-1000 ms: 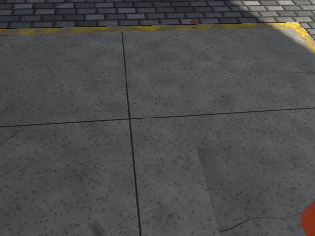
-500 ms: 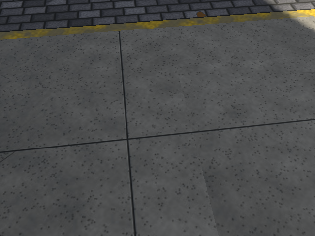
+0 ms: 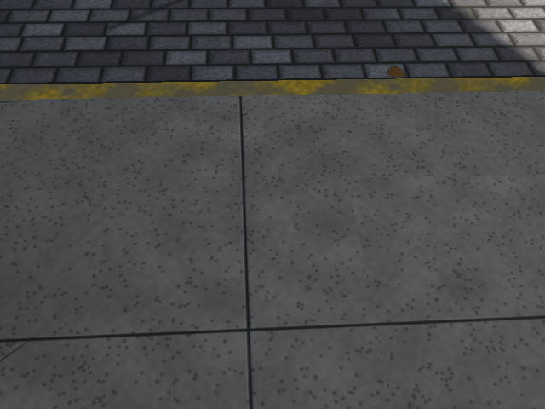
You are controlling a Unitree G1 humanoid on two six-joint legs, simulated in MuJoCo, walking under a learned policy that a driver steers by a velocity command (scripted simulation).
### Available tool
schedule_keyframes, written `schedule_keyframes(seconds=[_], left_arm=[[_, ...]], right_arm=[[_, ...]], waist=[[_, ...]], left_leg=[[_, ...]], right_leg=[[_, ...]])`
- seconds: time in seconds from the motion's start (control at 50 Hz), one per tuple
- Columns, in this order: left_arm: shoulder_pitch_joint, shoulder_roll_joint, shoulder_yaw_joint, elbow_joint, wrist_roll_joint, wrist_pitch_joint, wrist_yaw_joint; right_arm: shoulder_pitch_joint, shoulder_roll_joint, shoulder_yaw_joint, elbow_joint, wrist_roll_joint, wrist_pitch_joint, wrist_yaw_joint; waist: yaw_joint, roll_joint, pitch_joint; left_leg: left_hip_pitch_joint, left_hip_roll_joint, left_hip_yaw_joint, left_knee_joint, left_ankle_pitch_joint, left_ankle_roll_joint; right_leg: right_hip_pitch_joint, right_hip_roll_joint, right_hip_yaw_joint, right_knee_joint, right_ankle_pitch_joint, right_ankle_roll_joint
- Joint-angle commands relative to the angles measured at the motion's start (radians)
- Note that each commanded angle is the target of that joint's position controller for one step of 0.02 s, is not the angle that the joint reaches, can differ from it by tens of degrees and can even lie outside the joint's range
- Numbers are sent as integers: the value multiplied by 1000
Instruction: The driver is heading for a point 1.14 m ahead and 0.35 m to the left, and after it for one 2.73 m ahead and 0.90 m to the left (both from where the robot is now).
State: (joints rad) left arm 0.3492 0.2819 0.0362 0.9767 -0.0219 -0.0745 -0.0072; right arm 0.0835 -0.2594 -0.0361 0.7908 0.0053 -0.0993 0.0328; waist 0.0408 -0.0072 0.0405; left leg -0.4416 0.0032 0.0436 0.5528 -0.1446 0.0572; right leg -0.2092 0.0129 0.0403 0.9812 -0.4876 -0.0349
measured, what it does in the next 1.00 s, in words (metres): walks ahead, turning left: right foot, then left foot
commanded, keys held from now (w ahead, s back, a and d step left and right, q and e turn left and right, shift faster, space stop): w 0.06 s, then no key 0.34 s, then q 0.60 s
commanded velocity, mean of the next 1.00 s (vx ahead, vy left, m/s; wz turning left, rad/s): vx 0.15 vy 0.00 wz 0.23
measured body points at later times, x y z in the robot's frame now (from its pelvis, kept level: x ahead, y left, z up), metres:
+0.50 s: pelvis +0.20 -0.01 +0.00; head +0.23 -0.03 +0.45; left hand +0.35 +0.24 -0.11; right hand +0.26 -0.28 -0.14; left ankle +0.11 +0.10 -0.69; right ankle +0.30 -0.11 -0.73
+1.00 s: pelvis +0.21 +0.03 +0.02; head +0.23 +0.08 +0.47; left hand +0.28 +0.35 -0.11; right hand +0.36 -0.23 -0.08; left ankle +0.20 +0.12 -0.73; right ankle +0.27 -0.12 -0.65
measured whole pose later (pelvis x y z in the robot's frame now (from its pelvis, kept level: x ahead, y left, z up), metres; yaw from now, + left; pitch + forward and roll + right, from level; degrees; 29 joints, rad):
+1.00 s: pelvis +0.21 +0.03 +0.02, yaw +17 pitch +2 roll -3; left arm 0.03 0.31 0.10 0.91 0.00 0.01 0.06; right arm 0.27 -0.27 -0.07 0.82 0.00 0.00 -0.04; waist -0.02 -0.03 0.04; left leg -0.26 -0.02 -0.07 0.43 -0.19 0.06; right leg -0.55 0.02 0.04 1.03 -0.33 0.04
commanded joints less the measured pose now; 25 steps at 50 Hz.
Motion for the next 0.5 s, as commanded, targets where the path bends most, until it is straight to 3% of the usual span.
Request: schedule_keyframes(seconds=[0.02, 0.04, 0.06, 0.12, 0.16, 0.22, 0.28, 0.34, 0.36, 0.38, 0.4, 0.42, 0.44, 0.46, 0.48, 0.5], left_arm=[[-71, 137, 25, -93, -15, -45, 2], [-76, 124, 30, -92, -2, -37, 5], [-57, 101, 29, -86, 3, -25, 6], [-39, 60, 26, -81, 17, 4, 15], [-89, 49, 22, -103, 27, 7, 19], [-196, 24, 10, -126, 28, 3, 11], [-251, 42, 12, -138, 24, 3, 3], [-261, 77, 21, -142, 33, -5, -6], [-220, 87, 26, -126, 37, -9, -7], [-174, 119, 38, -105, 46, -12, -2], [-142, 181, 50, -100, 54, -11, 5], [-116, 155, 41, -84, 56, 2, 13], [-98, 71, 24, -80, 39, 18, 16], [-125, 73, 17, -87, 31, 23, 15], [-165, 118, 30, -98, 31, 29, 22], [-216, 139, 35, -111, 31, 31, 30]], right_arm=[[177, -140, -38, 0, -3, 1, -7], [139, -117, -32, -6, -11, -2, -4], [126, -104, -28, -4, -17, -5, -1], [131, -121, -31, 20, -18, -16, -2], [142, -133, -33, 39, -19, -9, -15], [172, -145, -31, 62, -16, 6, -31], [206, -156, -31, 96, -10, 22, -38], [188, -154, -33, 116, 0, 41, -44], [172, -148, -32, 119, 5, 48, -47], [202, -136, -29, 128, 2, 50, -47], [259, -116, -21, 126, -22, 42, -47], [391, -22, 8, 159, -25, 39, -42], [338, -44, 8, 161, -10, 50, -43], [255, -107, -9, 125, 12, 66, -47], [205, -139, -24, 107, 22, 86, -58], [185, -152, -34, 100, 19, 107, -69]], waist=[[-99, 80, -121], [-68, 75, -77], [-43, 89, -74], [-4, 69, -52], [-5, 70, -46], [-46, 83, -60], [-66, 86, -75], [-50, 86, -74], [-21, 73, -84], [-9, 37, -112], [-37, -43, -189], [-78, -174, -301], [-21, -187, -325], [-7, -159, -272], [-10, -119, -228], [-20, -92, -176]], left_leg=[[496, 296, -441, -303, -61, 173], [396, 259, -363, -338, 17, 161], [340, 236, -319, -368, 54, 156], [264, 213, -179, -369, 504, 175], [254, 189, -100, -356, 657, 166], [253, 141, -27, -345, 637, 126], [320, 171, -51, -320, 579, 126], [387, 202, -93, -237, 543, 115], [394, 189, -94, -182, 511, 97], [385, 140, -84, -106, 472, 59], [301, 72, -54, 8, 305, 16], [132, 11, -49, 158, -62, -41], [75, -20, -72, 286, -449, -75], [4, -14, -106, 386, -587, -84], [-46, 0, -108, 481, -565, -90], [-61, 15, -108, 520, -510, -99]], right_leg=[[-508, -103, 33, 248, 115, -26], [-458, -135, 33, 192, 175, -19], [-401, -151, 36, 165, 213, -12], [-354, -138, 8, 87, 245, 29], [-360, -127, -8, -46, 330, 53], [-274, -88, -40, -292, 521, 50], [-235, -65, -26, -395, 577, 43], [-218, -57, -11, -460, 497, 7], [-162, -48, -19, -527, 534, -9], [-56, -56, -9, -592, 722, -30], [122, -155, 74, -520, 1114, -74], [351, -299, 211, -468, 1259, -217], [341, -364, 294, -513, 1173, -281], [274, -368, 308, -561, 981, -276], [212, -367, 305, -606, 779, -256], [122, -356, 273, -656, 627, -239]])
Keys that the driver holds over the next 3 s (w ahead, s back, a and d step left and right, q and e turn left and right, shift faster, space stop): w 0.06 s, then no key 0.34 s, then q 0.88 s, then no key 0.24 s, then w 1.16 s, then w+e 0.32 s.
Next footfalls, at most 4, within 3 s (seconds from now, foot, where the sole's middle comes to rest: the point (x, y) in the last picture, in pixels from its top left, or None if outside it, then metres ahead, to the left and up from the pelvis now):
0.38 right None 0.34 -0.11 -0.76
0.78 left None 0.24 0.12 -0.76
1.30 right None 0.33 -0.08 -0.76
1.66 left None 0.18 0.13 -0.76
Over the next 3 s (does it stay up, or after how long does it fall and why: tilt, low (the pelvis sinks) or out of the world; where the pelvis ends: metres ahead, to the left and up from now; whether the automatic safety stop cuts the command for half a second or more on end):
stays up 0.80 0.36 0.02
